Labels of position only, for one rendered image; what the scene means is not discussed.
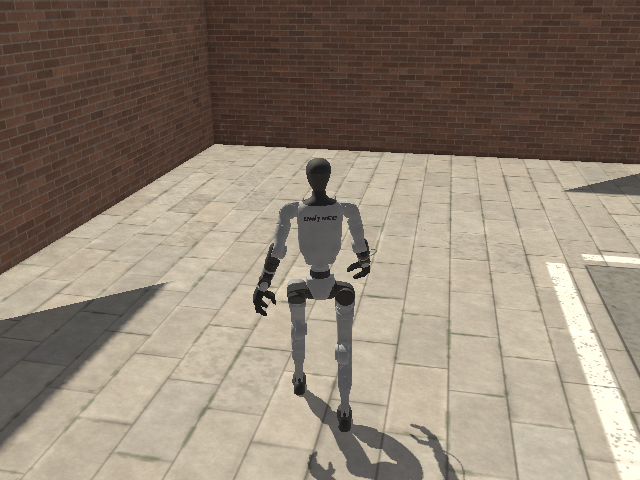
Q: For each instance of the robot left thigh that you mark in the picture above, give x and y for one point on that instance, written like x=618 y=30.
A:
x=297 y=295

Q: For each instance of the robot left upper arm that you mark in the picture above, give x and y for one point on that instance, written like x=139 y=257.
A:
x=287 y=212

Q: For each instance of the robot left hand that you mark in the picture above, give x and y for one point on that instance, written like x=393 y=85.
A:
x=258 y=302

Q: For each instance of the robot thigh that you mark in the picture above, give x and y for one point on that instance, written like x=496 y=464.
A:
x=344 y=306
x=297 y=295

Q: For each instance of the robot right hand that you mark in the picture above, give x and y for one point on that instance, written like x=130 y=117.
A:
x=363 y=273

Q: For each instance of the robot right forearm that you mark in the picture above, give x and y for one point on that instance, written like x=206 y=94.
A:
x=364 y=257

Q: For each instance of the robot left forearm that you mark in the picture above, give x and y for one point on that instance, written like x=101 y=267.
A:
x=268 y=271

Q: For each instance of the robot right thigh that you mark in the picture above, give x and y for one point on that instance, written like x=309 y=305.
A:
x=344 y=306

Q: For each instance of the robot right upper arm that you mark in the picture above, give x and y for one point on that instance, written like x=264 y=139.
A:
x=351 y=211

